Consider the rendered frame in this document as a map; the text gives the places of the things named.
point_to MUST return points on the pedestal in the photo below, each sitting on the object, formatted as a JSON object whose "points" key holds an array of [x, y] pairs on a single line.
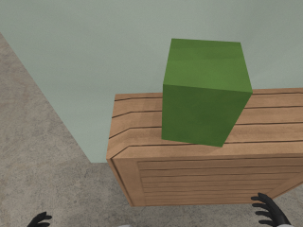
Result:
{"points": [[263, 153]]}

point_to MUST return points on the left robot hand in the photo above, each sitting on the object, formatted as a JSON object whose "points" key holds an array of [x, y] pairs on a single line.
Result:
{"points": [[40, 217]]}

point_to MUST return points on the right robot hand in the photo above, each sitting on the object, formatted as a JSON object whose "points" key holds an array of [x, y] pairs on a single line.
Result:
{"points": [[275, 214]]}

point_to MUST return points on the carton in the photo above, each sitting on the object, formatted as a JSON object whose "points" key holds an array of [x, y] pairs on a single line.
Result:
{"points": [[205, 88]]}

